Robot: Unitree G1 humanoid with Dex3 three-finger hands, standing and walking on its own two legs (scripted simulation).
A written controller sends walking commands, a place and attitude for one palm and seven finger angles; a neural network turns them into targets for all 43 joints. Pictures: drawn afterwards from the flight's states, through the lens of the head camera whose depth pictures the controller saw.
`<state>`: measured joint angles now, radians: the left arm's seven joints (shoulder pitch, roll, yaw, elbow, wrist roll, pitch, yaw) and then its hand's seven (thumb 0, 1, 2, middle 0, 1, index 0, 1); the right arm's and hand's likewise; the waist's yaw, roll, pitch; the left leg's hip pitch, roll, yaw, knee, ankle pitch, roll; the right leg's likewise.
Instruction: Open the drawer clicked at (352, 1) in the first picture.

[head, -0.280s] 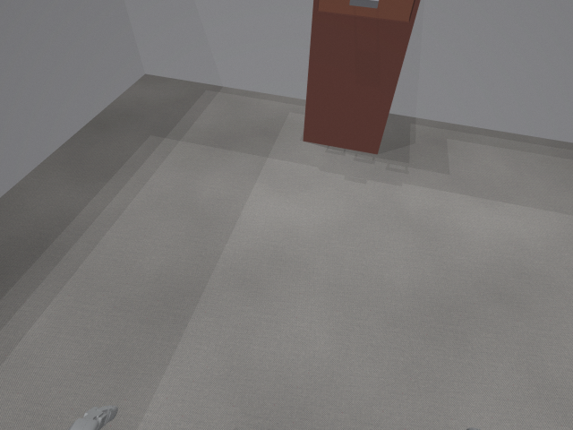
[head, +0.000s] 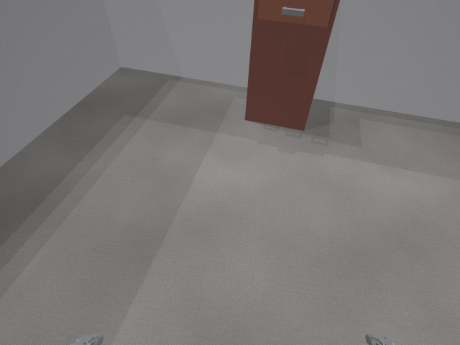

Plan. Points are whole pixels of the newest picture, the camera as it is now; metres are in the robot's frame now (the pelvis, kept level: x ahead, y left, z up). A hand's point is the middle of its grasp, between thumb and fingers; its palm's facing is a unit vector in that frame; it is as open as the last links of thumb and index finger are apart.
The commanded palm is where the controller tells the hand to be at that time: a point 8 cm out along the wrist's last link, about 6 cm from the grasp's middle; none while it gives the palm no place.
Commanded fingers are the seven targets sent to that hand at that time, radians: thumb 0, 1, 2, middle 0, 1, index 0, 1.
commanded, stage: stand and wait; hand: left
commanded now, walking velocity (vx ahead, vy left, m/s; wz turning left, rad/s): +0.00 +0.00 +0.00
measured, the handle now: (293, 10) +1.70 -0.23 +0.01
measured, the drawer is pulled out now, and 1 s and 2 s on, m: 0.00 0.00 0.00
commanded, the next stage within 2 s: look at it before walking up in 0.64 s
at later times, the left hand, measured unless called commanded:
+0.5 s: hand out of the picture +0.05 +0.24 -0.15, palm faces -0.03 -0.94 -0.34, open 7.4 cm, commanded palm none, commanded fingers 0.00 0.90 0.90 -0.20 -0.30 -0.20 -0.30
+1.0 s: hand out of the picture +0.05 +0.23 -0.15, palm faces -0.03 -0.94 -0.33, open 7.4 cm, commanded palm none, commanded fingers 0.00 0.90 0.90 -0.20 -0.30 -0.20 -0.30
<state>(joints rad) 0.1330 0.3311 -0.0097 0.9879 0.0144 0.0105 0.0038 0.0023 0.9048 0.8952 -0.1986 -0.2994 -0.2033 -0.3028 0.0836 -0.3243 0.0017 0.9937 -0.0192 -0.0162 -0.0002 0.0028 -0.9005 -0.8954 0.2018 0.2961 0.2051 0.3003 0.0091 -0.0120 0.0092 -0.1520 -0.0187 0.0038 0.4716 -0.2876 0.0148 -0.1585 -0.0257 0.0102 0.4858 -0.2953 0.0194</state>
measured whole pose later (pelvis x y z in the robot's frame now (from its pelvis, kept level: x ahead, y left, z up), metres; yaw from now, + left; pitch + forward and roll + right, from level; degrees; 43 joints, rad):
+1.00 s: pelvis -0.02 -0.02 +0.01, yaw +0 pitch -2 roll +0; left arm 0.14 0.34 -0.01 1.09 0.01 0.00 0.00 0.00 0.91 0.90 -0.20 -0.30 -0.20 -0.30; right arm 0.13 -0.34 0.00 1.12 -0.01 -0.01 0.00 0.00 -0.90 -0.90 0.20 0.30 0.20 0.30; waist 0.00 -0.01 0.03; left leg -0.14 0.01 0.00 0.39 -0.21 -0.01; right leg -0.15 0.00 0.00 0.40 -0.21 -0.01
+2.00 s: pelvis +0.14 -0.05 +0.00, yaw -10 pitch -1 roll +0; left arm 0.52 0.09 0.01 1.15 0.03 -0.07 0.02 0.00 0.91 0.90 -0.20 -0.30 -0.20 -0.30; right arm 0.17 -0.18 -0.05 1.06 -0.02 -0.02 0.02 0.01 -0.91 -0.90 0.20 0.30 0.20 0.30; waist 0.03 0.01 0.04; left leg -0.61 0.10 0.09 1.00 -0.23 -0.03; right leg 0.05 0.05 0.03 0.31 -0.35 -0.06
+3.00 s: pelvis +0.55 -0.15 +0.00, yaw -21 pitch -1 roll -2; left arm 0.21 0.17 0.07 1.04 0.03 -0.09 0.03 -0.04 0.96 0.90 -0.20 -0.30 -0.20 -0.30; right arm 0.32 -0.14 -0.06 1.10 -0.02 -0.03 0.00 0.00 -0.91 -0.90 0.20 0.30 0.20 0.30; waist -0.03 0.02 0.04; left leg -0.52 0.15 0.09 1.14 -0.31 -0.02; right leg -0.17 -0.01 -0.19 0.45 -0.27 -0.04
